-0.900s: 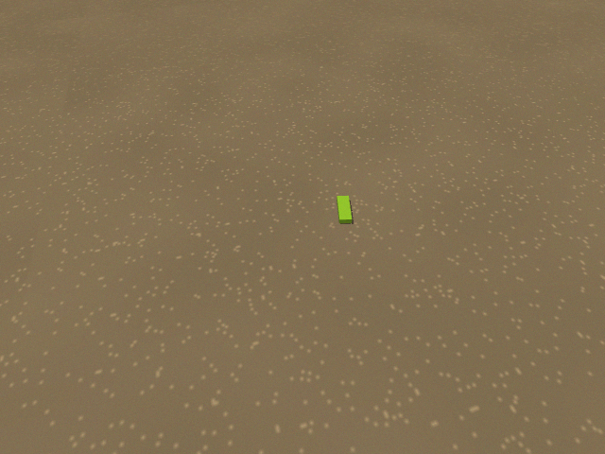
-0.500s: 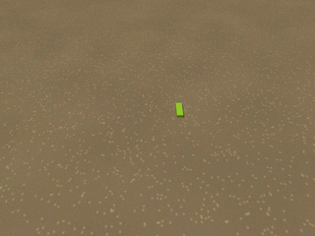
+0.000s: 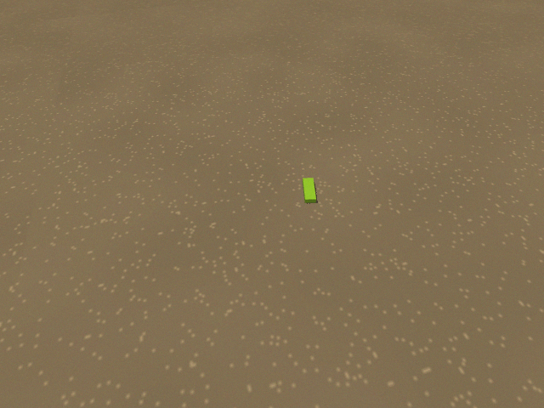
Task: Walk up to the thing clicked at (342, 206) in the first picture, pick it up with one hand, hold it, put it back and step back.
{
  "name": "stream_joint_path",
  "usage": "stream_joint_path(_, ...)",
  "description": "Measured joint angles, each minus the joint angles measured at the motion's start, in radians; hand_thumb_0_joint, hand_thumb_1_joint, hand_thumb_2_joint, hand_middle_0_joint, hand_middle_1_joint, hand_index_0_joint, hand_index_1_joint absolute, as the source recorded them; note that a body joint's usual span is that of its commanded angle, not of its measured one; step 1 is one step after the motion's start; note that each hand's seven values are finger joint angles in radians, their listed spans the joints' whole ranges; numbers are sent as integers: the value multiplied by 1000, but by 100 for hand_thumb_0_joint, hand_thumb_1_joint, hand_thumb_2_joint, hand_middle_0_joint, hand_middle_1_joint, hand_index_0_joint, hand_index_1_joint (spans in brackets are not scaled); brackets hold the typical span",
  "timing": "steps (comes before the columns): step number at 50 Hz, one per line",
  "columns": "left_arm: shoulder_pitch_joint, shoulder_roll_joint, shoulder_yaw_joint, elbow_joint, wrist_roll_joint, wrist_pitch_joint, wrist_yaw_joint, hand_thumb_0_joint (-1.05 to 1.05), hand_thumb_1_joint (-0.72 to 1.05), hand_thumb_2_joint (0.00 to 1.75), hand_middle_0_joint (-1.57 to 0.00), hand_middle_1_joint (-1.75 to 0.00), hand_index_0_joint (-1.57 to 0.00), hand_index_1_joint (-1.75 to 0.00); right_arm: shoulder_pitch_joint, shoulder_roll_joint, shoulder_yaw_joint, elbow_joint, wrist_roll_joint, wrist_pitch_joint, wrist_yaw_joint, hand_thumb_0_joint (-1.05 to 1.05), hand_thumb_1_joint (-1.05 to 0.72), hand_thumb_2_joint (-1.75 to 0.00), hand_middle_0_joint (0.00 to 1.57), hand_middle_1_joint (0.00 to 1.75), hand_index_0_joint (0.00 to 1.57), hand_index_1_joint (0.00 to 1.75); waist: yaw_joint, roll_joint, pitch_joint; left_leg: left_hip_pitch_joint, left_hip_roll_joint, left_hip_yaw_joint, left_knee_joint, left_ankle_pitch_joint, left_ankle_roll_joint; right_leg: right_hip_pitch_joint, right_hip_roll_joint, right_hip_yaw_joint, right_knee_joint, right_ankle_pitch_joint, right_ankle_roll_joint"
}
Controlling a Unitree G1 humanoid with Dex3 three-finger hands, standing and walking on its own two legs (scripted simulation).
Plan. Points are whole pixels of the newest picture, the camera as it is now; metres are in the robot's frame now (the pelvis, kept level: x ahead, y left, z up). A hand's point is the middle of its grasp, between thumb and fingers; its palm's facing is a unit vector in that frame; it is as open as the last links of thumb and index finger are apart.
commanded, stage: stand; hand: left
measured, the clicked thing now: (309, 190) +1.23 -0.19 -0.77
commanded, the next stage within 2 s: walk up in 0.22 s
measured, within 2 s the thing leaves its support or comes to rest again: neither
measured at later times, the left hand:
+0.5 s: hand out of the picture +0.16 +0.27 -0.14, palm faces -0.29 -0.85 -0.43, open 7.4 cm
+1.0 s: hand (169, 238) +0.51 +0.25 -0.16, palm faces -0.54 -0.62 -0.57, open 7.4 cm
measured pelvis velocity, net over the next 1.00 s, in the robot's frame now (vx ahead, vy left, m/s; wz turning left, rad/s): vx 0.30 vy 0.01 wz -0.63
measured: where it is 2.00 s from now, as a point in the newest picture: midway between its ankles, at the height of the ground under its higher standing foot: (249, 280)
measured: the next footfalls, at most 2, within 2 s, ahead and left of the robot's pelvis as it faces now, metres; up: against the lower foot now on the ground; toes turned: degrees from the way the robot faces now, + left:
right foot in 0.56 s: +0.13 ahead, -0.16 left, +0.00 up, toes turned -27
left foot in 1.00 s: +0.51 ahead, +0.04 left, +0.00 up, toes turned -36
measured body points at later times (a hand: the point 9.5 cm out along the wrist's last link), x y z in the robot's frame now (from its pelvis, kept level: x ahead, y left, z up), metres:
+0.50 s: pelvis +0.05 +0.00 -0.01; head +0.06 -0.04 +0.43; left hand +0.18 +0.31 -0.11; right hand +0.04 -0.35 -0.13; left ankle +0.00 +0.13 -0.75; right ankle +0.05 -0.13 -0.72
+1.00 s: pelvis +0.30 +0.01 -0.05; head +0.30 -0.02 +0.40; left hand +0.53 +0.28 -0.12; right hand +0.21 -0.34 -0.14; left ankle +0.48 +0.07 -0.75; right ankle +0.10 -0.14 -0.74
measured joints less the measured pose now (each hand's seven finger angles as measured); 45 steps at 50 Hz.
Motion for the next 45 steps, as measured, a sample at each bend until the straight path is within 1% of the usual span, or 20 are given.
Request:
stream_joint_path(11,1,-1,1,1,0,1,-1,1,90,90,-21,-30,-20,-30,2,-1,2,0,0,-3,-1,1,-90,-90,20,30,21,30,1,2,1,5,-4,1,-5,0,2,3,-4,1,-2,-2,3)
stream_joint_path(12,15,0,11,-20,2,3,-8,1,90,90,-21,-30,-20,-30,1,-2,-11,-16,-10,3,13,1,-90,-90,20,30,21,30,6,0,1,-9,-2,15,29,-51,12,-12,-2,14,21,-15,-3)
stream_joint_path(13,43,2,22,-47,4,-1,-17,1,90,90,-21,-30,-20,-30,-1,-8,-26,-43,-22,5,30,1,-90,-90,20,30,21,30,12,1,1,-29,-2,33,85,-138,27,-35,3,39,59,-41,-9)
stream_joint_path(15,100,2,43,-79,8,-2,-32,1,90,90,-21,-30,-20,-30,-5,-31,-51,-108,-34,3,56,1,-90,-90,20,30,21,30,8,15,-5,-63,-12,40,173,-266,54,-82,18,87,130,-98,-11)
stream_joint_path(16,123,4,51,-85,10,1,-36,1,90,90,-21,-30,-20,-30,-6,-41,-63,-140,-37,-1,66,1,-90,-90,20,30,21,30,1,19,-7,-70,-19,44,187,-274,64,-103,23,109,158,-106,-5)
stream_joint_path(17,142,8,57,-88,10,8,-36,1,90,90,-21,-30,-20,-30,-4,-48,-74,-171,-40,-6,72,1,-90,-90,20,30,21,30,-7,19,-7,-66,-21,60,176,-235,67,-123,22,124,187,-117,7)
stream_joint_path(18,155,10,62,-88,10,16,-33,1,90,90,-21,-30,-20,-30,0,-57,-83,-200,-43,-13,75,1,-90,-90,20,30,21,30,-16,27,-10,-62,-12,81,157,-167,62,-161,18,108,255,-165,8)
stream_joint_path(19,163,12,65,-88,11,22,-30,1,90,90,-21,-30,-20,-30,5,-66,-91,-223,-43,-16,75,1,-90,-90,20,30,21,30,-26,39,-8,-56,1,102,144,-115,56,-206,10,72,343,-209,6)
stream_joint_path(21,171,27,70,-93,9,27,-31,1,90,90,-21,-30,-20,-30,24,-73,-101,-252,-44,-13,75,1,-90,-90,20,30,21,30,-40,40,-3,-21,11,143,122,-129,43,-276,-22,21,471,-236,3)
stream_joint_path(22,173,36,72,-101,5,26,-35,1,90,90,-21,-30,-20,-30,37,-78,-104,-258,-47,-9,77,1,-90,-90,20,30,21,30,-43,41,-1,2,15,161,107,-139,38,-296,-40,-1,495,-235,3)
stream_joint_path(26,172,70,82,-150,-6,1,-53,1,90,90,-21,-30,-20,-30,77,-107,-115,-267,-56,10,93,1,-90,-90,20,30,21,30,-47,55,20,81,35,228,116,-204,17,-310,-98,-69,434,-160,0)
stream_joint_path(27,172,80,86,-163,-8,-9,-52,1,90,90,-21,-30,-20,-30,86,-115,-118,-270,-58,15,97,1,-90,-90,20,30,21,30,-47,59,24,85,44,242,156,-239,11,-296,-105,-86,391,-137,-4)
stream_joint_path(28,172,95,89,-180,-9,-22,-47,1,90,90,-21,-30,-20,-30,96,-120,-120,-275,-60,21,100,1,-90,-90,20,30,21,30,-47,62,26,69,59,247,234,-286,18,-276,-103,-98,348,-109,-12)
stream_joint_path(29,167,103,95,-195,-8,-38,-36,1,90,90,-21,-30,-20,-30,103,-129,-122,-276,-62,29,100,1,-90,-90,20,30,21,30,-44,83,36,32,88,219,358,-327,37,-273,-84,-108,371,-94,-14)
stream_joint_path(30,167,106,100,-215,-5,-51,-22,1,90,90,-21,-30,-20,-30,105,-132,-124,-272,-61,41,100,1,-90,-90,20,30,21,30,-37,102,42,-23,92,149,505,-368,41,-275,-65,-113,412,-123,-16)
stream_joint_path(32,185,102,96,-244,-9,-59,4,1,90,90,-21,-30,-20,-30,96,-131,-116,-263,-57,66,109,1,-90,-90,20,30,20,30,-13,116,37,-143,42,20,746,-377,30,-261,-38,-94,432,-161,-23)
stream_joint_path(34,210,82,79,-249,-13,-57,21,1,90,90,-21,-30,-20,-30,78,-132,-104,-272,-50,69,117,2,-90,-90,19,30,20,30,-8,141,34,-251,33,-41,853,-320,22,-207,-14,-74,377,-157,-22)
stream_joint_path(36,237,60,63,-248,-17,-60,31,1,90,90,-21,-30,-20,-30,60,-129,-94,-299,-48,61,119,2,-90,-90,19,30,20,30,-7,156,33,-343,51,-63,839,-246,15,-154,-3,-41,312,-140,-4)
stream_joint_path(40,281,29,40,-247,-15,-74,33,1,90,90,-21,-30,-20,-30,39,-125,-87,-368,-49,50,137,1,-90,-90,20,30,20,30,-4,167,34,-469,85,-93,709,-110,-1,-80,-3,42,224,-131,23)
stream_joint_path(45,309,37,33,-268,-5,-87,45,1,89,90,-21,-30,-21,-30,33,-141,-95,-401,-54,64,153,1,-90,-90,20,30,21,30,-6,170,27,-519,104,-100,566,-23,-10,-36,-20,128,206,-182,61)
